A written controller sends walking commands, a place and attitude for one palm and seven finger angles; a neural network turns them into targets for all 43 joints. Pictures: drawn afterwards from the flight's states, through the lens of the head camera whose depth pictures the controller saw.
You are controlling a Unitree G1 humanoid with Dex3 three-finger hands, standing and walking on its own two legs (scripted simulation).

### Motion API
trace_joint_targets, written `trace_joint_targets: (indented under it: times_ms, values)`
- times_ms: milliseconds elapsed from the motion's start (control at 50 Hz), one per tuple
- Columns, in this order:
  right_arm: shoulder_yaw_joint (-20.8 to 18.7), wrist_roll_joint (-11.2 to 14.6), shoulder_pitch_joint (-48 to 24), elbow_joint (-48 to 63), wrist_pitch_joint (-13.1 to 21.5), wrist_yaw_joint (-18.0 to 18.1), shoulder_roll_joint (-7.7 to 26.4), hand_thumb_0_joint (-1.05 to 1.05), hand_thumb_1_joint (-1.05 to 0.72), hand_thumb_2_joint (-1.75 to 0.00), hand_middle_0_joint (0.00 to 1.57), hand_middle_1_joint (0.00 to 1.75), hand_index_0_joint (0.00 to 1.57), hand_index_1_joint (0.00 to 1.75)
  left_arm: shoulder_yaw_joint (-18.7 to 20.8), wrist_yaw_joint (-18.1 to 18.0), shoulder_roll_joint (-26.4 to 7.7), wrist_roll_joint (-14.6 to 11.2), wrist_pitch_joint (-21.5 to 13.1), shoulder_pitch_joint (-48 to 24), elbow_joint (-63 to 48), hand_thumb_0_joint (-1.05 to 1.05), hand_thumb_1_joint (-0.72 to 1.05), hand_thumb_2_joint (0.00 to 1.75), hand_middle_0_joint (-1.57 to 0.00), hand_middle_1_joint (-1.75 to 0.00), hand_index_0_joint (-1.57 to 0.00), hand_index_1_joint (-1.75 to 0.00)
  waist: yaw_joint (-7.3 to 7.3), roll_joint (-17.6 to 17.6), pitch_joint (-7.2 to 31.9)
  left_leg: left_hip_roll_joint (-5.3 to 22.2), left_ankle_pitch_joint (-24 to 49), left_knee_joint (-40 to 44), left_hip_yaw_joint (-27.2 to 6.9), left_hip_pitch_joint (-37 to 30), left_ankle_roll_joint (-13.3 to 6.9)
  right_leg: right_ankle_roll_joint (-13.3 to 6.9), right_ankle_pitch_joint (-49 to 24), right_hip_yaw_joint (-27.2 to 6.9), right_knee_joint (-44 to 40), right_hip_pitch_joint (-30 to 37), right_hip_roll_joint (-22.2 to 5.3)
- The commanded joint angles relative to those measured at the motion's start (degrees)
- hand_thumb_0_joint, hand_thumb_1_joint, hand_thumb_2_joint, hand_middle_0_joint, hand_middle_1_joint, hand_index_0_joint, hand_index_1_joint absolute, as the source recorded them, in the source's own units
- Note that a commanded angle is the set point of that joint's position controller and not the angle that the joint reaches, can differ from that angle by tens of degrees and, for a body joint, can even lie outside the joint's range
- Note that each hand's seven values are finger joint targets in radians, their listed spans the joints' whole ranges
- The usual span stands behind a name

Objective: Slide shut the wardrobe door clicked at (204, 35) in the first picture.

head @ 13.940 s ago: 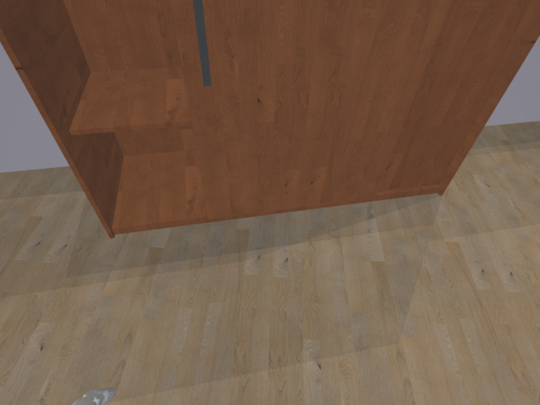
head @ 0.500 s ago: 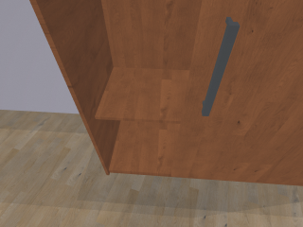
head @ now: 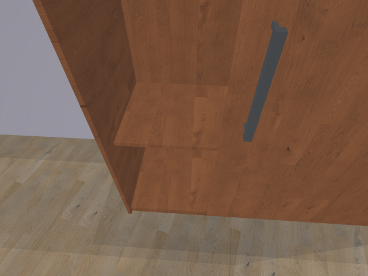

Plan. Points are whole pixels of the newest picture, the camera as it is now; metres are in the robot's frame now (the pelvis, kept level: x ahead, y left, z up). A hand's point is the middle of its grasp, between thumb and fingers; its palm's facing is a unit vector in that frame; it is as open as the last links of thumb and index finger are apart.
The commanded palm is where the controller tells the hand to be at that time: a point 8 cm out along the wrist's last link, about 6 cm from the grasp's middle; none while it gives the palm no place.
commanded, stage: look again from close up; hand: right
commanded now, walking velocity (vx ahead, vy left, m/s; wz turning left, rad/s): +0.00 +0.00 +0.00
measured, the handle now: (259, 90) +0.53 -0.16 +0.14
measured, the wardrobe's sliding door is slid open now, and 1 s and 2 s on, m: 0.43 0.43 0.43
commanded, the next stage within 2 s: shuffle to correct the standing spot in 0.30 s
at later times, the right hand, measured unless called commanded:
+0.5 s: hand out of the picture -0.02 -0.15 -0.18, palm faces +0.05 +0.99 -0.13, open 7.4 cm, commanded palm none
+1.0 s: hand out of the picture +0.08 -0.19 -0.19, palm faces +0.04 +0.99 -0.15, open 7.4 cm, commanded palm none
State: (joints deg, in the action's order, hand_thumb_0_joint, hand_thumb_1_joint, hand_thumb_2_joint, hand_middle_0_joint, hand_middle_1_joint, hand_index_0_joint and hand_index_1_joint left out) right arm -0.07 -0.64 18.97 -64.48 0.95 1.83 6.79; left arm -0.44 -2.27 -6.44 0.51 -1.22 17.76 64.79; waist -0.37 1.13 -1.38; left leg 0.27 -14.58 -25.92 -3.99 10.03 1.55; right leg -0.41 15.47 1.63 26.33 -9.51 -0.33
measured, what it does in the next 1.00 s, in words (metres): lifts its left foot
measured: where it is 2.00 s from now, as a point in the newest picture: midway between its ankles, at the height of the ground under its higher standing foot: outside the picture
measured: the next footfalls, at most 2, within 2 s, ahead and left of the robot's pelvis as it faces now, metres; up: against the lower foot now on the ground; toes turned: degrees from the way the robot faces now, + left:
left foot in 1.04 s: +0.16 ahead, +0.10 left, +0.00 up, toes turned +3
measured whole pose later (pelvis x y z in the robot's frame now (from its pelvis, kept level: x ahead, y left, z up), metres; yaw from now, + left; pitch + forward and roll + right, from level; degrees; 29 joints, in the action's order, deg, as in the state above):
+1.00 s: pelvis +0.08 -0.03 -0.01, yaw +0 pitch -1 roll +1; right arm -2.0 -0.7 15.9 -62.9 -0.1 2.3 8.4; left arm -1.3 -3.5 -3.8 0.8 -2.3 20.0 63.7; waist 0.4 2.2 -5.0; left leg 1.8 -17.9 -36.0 3.1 18.6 -0.4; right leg -2.9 22.5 3.6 26.5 -2.5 0.8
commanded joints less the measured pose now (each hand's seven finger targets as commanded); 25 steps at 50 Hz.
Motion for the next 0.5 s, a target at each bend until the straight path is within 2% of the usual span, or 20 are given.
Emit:
trace_joint_targets:
  times_ms: [0, 200, 240, 320, 380, 420, 480]
  values:
    - [-0.5, -0.2, 4.8, 1.0, 0.4, 0.1, 4.1, 0.00, -0.90, -0.90, 0.20, 0.30, 0.20, 0.30, 1.2, -0.1, -5.5, 0.0, -0.7, 4.0, -1.1, 0.00, 0.90, 0.90, -0.20, -0.30, -0.20, -0.30, -0.19, -0.4, -4.6, 3.4, 6.9, 4.4, -2.0, 3.4, -3.1, -1.6, -5.3, -4.4, -6.1, -2.1, -5.0]
    - [-0.5, -0.2, 5.0, 0.8, 0.5, 0.2, 4.2, 0.00, -0.90, -0.90, 0.20, 0.30, 0.20, 0.30, 1.2, -0.1, -5.3, 0.0, -0.8, 4.2, -0.9, 0.00, 0.90, 0.90, -0.20, -0.30, -0.20, -0.30, -0.11, -0.8, -2.9, 3.6, 8.7, 4.2, -2.0, 2.6, -3.2, -1.6, -7.3, -4.0, -5.5, -1.1, -5.1]
    - [-0.5, -0.2, 5.0, 0.8, 0.5, 0.2, 4.3, 0.00, -0.90, -0.90, 0.20, 0.30, 0.20, 0.30, 1.2, -0.1, -5.2, -0.1, -0.6, 4.0, -0.9, 0.00, 0.90, 0.90, -0.20, -0.30, -0.20, -0.30, -0.16, -0.4, -4.0, 3.4, 8.0, 4.5, -2.2, 2.7, -3.2, -1.5, -6.1, -4.0, -5.3, -2.1, -5.0]
    - [-0.5, -0.2, 5.2, 0.7, 0.6, 0.2, 4.1, 0.00, -0.90, -0.90, 0.20, 0.30, 0.20, 0.30, 1.3, -0.1, -5.1, 0.0, -0.7, 4.1, -0.8, 0.00, 0.90, 0.90, -0.20, -0.30, -0.20, -0.30, -0.07, -0.4, -2.9, 3.6, 8.9, 4.4, -2.4, 2.8, -3.3, -1.5, -7.2, -3.8, -5.2, -1.0, -5.0]
    - [-0.5, -0.2, 5.0, 0.7, 0.5, 0.2, 4.1, 0.00, -0.90, -0.90, 0.20, 0.30, 0.20, 0.30, 1.3, -0.1, -5.1, 0.0, -0.6, 3.9, -0.8, 0.00, 0.90, 0.90, -0.20, -0.30, -0.20, -0.30, -0.11, -0.3, -3.9, 3.6, 7.6, 4.7, -2.6, 3.4, -3.3, -1.4, -5.7, -3.9, -5.4, -1.7, -4.8]
    - [-0.9, -0.4, 5.5, 0.7, 0.4, 0.0, 4.5, 0.00, -0.90, -0.90, 0.20, 0.30, 0.20, 0.30, 1.6, 0.2, -5.6, 0.2, -0.3, 4.5, -0.5, 0.00, 0.90, 0.90, -0.20, -0.30, -0.20, -0.30, -0.27, 0.0, -3.7, 3.3, -0.2, 4.0, -2.6, 3.7, -3.9, -1.7, 1.6, -3.6, -4.8, -1.9, -4.6]
    - [-1.5, -0.8, 5.6, 1.4, -0.1, -0.5, 4.9, 0.00, -0.90, -0.90, 0.20, 0.30, 0.20, 0.30, 2.2, 0.7, -6.2, 0.5, 0.4, 4.3, -1.2, 0.00, 0.90, 0.90, -0.20, -0.30, -0.20, -0.30, -0.68, -0.7, -7.4, 2.9, -13.4, 4.3, -3.9, 7.4, -4.9, -2.4, 13.7, -4.3, -4.9, -5.6, -4.0]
